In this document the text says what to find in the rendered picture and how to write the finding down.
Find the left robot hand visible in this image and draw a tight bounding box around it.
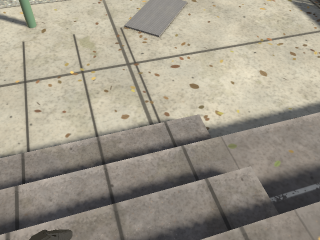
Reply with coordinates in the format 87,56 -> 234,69
29,229 -> 73,240

